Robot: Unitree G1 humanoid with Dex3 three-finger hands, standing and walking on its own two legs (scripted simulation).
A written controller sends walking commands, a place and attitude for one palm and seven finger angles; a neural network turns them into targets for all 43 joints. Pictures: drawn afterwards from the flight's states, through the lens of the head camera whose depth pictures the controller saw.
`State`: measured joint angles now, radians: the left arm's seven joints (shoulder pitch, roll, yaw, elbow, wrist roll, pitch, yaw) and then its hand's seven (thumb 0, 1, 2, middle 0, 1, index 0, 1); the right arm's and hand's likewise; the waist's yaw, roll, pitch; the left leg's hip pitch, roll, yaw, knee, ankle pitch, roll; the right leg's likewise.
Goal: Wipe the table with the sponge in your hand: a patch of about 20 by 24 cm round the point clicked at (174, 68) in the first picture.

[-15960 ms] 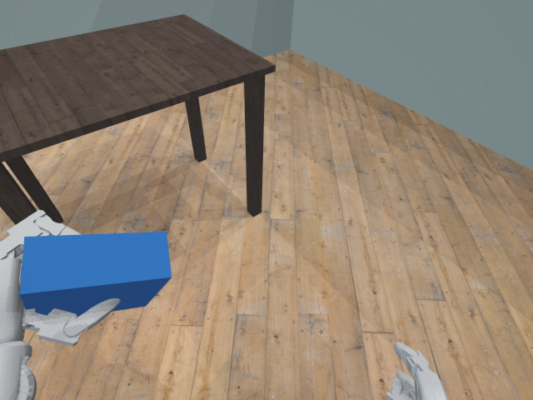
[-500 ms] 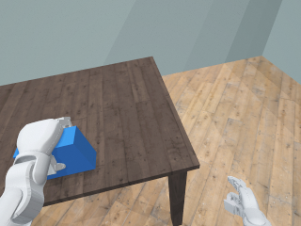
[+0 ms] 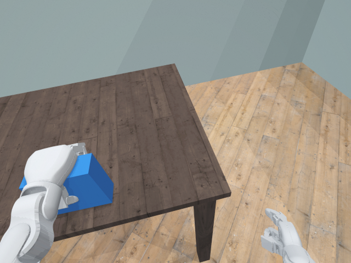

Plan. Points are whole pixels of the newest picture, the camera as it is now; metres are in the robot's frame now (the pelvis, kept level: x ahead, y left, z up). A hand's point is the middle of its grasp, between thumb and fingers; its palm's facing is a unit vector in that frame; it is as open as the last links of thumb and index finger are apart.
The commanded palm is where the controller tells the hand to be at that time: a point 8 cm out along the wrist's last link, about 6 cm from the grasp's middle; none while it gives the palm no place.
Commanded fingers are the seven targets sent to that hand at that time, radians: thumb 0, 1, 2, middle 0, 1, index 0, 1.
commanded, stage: lower the sponge onto the table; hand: left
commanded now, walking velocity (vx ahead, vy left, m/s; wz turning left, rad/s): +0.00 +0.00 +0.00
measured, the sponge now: (77, 190) +0.24 +0.28 +0.05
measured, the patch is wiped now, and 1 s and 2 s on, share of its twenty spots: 0.00 0.05 0.50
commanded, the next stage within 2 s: wipe forward along the first lane in 0.42 s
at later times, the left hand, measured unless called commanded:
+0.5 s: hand (67, 183) +0.23 +0.28 +0.09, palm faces +0.00 -0.08 -1.00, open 9.4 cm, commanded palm +0.20 +0.28 +0.15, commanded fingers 0.00 0.10 1.30 -1.20 -1.60 -1.20 -1.60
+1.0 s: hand (70, 171) +0.26 +0.29 +0.08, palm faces -0.07 -0.03 -1.00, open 9.5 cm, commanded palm +0.26 +0.30 +0.13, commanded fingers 0.00 0.10 1.30 -1.20 -1.60 -1.20 -1.60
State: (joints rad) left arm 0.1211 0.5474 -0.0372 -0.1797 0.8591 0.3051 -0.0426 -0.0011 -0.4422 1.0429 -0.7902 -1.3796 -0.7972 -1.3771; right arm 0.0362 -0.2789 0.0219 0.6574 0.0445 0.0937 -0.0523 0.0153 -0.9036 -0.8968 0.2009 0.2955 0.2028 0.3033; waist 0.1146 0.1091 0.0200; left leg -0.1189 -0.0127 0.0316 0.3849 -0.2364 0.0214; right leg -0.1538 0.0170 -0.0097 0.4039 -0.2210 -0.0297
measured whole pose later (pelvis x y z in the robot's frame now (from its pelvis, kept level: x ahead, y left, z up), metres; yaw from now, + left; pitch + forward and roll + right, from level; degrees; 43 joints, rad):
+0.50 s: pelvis +0.00 +0.00 +0.00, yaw +0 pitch -1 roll +0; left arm 0.18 0.52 -0.04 -0.20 0.88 0.32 0.00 0.00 -0.44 1.04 -0.79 -1.38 -0.79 -1.38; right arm 0.03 -0.27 0.02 0.65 0.04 0.10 -0.04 0.02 -0.90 -0.90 0.20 0.30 0.20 0.30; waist 0.12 0.11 0.00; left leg -0.13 -0.01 0.03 0.40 -0.25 0.02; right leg -0.16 0.02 -0.01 0.42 -0.23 -0.03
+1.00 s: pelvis -0.01 -0.01 +0.00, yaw +1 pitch +0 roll +0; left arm -0.07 0.54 -0.02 0.12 0.89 0.21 -0.03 -0.02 -0.49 1.09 -0.81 -1.37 -0.82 -1.35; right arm 0.08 -0.30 0.00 0.70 0.06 0.08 -0.07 0.01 -0.90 -0.90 0.20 0.30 0.20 0.30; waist 0.10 0.11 -0.01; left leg -0.21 0.00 0.01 0.44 -0.24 0.01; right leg -0.23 0.03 -0.03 0.45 -0.23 -0.05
